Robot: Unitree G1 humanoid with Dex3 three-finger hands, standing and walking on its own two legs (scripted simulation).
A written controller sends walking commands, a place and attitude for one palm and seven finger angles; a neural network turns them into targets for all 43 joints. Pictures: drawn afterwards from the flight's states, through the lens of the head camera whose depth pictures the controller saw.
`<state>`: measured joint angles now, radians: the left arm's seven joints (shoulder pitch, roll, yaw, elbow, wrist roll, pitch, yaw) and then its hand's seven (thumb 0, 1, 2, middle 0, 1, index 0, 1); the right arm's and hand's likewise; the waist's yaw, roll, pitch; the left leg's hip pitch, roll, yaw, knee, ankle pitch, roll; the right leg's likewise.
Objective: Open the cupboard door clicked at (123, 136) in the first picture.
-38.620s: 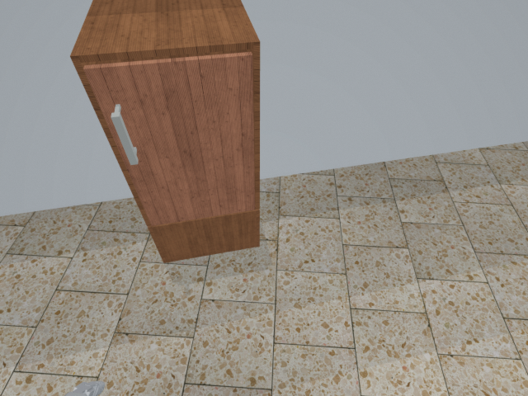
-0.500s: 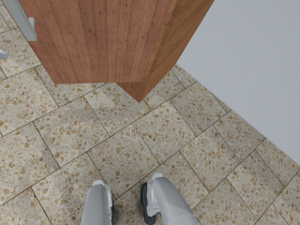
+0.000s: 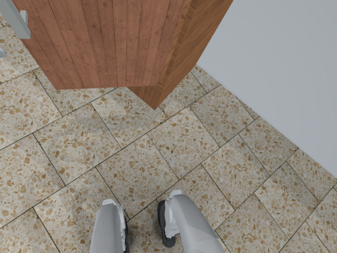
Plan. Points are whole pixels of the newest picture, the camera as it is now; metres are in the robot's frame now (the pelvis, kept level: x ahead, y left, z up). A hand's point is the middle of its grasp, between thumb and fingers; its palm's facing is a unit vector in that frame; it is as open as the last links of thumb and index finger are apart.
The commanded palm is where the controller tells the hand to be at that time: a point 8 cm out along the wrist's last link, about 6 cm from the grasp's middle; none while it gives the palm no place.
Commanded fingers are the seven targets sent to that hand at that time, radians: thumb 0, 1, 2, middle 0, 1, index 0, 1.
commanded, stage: slide the fingers in behind the handle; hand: left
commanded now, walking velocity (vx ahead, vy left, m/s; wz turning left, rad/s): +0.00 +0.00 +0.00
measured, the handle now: out of the picture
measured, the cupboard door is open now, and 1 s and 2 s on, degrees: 47 47 46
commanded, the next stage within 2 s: close the thumb around the handle in 1.42 s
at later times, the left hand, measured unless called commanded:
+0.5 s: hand out of the picture +0.56 +0.25 +0.07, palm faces +0.03 -1.00 -0.02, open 14.0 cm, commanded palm +0.55 +0.27 +0.06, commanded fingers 0.00 -0.50 0.30 -0.30 -1.20 -0.30 -1.20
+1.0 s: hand (19, 16) +0.56 +0.22 +0.07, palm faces +0.03 -1.00 -0.02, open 14.0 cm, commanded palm +0.55 +0.24 +0.06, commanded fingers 0.00 -0.50 0.30 -0.30 -1.20 -0.30 -1.20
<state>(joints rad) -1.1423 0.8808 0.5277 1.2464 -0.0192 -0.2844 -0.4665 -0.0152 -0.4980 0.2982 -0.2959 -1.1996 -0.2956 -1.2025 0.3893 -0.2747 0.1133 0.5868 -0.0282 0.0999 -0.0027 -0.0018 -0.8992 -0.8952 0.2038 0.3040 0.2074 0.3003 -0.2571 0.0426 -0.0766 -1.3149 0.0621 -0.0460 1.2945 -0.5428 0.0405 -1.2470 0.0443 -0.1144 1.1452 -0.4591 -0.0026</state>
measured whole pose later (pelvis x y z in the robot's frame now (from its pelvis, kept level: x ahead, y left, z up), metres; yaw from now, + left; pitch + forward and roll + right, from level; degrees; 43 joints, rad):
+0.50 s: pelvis +0.00 +0.00 +0.01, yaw +0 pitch +31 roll -7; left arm -1.09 0.76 0.50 1.22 -0.03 -0.33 -0.39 -0.02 -0.50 0.30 -0.30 -1.20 -0.30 -1.21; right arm 0.38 -0.28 0.09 0.59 -0.03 0.09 0.01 0.00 -0.90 -0.90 0.20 0.30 0.21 0.30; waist -0.24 0.04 -0.09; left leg -1.26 0.06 -0.03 1.26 -0.54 0.04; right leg -1.20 0.04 -0.10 1.13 -0.46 -0.01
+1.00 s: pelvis +0.00 -0.01 +0.01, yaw +1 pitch +30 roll -6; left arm -1.07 0.66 0.46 1.20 -0.03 -0.36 -0.30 -0.02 -0.50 0.30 -0.30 -1.20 -0.30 -1.21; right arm 0.39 -0.27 0.07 0.61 -0.04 0.09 0.03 0.00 -0.90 -0.90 0.20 0.30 0.21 0.30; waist -0.23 0.05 -0.10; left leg -1.24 0.06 -0.03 1.25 -0.54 0.03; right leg -1.19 0.04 -0.09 1.14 -0.47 -0.01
